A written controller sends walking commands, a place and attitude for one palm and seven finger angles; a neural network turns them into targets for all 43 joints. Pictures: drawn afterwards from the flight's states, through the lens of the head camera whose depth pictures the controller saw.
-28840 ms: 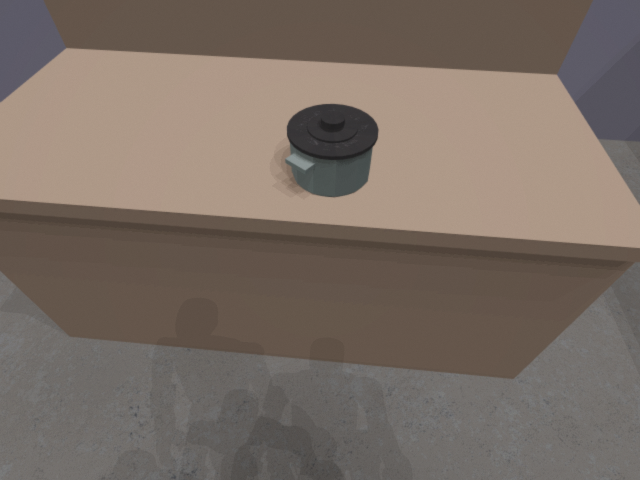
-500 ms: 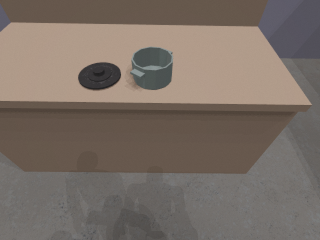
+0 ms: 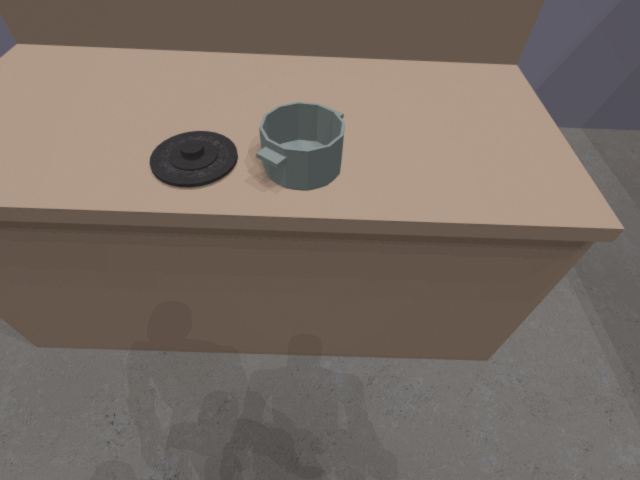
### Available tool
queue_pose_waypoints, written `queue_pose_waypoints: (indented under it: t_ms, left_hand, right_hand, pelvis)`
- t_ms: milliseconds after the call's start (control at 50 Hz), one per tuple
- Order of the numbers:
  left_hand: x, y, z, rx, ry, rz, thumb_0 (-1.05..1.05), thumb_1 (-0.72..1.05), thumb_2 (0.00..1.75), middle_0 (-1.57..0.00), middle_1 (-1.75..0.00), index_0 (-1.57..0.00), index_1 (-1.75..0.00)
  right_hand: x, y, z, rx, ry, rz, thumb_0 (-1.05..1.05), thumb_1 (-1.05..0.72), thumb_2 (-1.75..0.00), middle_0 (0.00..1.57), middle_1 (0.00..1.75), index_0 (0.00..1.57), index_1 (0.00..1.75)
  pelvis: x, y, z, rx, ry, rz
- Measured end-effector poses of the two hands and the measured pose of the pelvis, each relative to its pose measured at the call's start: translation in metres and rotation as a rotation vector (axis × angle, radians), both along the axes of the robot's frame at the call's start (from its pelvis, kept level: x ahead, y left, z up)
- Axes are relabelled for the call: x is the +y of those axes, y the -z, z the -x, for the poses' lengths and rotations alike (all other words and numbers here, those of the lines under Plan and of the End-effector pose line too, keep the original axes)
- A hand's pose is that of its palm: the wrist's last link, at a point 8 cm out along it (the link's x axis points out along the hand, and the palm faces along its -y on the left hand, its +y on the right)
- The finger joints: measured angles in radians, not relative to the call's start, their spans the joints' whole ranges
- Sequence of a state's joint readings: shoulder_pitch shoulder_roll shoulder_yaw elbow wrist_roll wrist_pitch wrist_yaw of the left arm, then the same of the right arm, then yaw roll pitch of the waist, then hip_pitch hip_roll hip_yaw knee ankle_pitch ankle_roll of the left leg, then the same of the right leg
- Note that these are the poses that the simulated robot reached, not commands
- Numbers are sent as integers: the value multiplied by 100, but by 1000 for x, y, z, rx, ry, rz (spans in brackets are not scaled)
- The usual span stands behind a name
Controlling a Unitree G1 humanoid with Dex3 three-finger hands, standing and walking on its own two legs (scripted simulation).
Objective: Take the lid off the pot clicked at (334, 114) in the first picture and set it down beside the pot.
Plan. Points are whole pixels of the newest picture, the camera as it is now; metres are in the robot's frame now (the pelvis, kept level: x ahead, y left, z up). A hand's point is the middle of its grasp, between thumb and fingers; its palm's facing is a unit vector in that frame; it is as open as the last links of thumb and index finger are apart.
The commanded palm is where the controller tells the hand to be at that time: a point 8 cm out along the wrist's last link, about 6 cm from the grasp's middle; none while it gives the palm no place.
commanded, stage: let the arm hang, fingers relaxed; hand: left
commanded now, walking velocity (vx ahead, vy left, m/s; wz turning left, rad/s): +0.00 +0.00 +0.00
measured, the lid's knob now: (192, 148) +0.72 +0.30 -0.03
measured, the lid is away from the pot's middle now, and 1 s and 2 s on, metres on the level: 0.23 0.23 0.23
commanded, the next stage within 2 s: look to check the result in 1.12 s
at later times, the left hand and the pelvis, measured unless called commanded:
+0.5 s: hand out of the picture +0.00 +0.17 -0.18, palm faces +0.04 -0.98 -0.18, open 7.3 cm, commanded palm none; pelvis +0.00 +0.01 +0.00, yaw +0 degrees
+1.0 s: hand out of the picture -0.02 +0.17 -0.18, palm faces +0.04 -0.99 -0.16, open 7.3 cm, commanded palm none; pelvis -0.01 +0.01 +0.00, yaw -1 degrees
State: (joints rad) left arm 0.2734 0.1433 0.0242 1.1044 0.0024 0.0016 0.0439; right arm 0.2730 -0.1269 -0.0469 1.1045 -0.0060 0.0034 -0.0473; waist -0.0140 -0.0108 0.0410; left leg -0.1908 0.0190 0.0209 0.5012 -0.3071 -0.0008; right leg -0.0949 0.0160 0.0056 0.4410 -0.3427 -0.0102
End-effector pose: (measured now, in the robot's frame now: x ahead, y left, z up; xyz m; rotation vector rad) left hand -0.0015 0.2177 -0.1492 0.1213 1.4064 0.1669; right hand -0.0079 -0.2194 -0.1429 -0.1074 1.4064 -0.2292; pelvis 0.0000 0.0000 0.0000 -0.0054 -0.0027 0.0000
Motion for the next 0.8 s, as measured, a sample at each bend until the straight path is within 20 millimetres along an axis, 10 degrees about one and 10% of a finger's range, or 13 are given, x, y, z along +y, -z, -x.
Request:
queue_pose_waypoints:
  t_ms: [800]
  left_hand:
    - [3, -1, 17, 36, 2, 22, 1, 92, 90, -20, -30, -20, -30]
  right_hand:
    - [27, 0, 27, 47, 28, -33, 1, -91, -90, 20, 30, 20, 30]
  pelvis:
    - [13, -3, 5, -3, 9, -4]
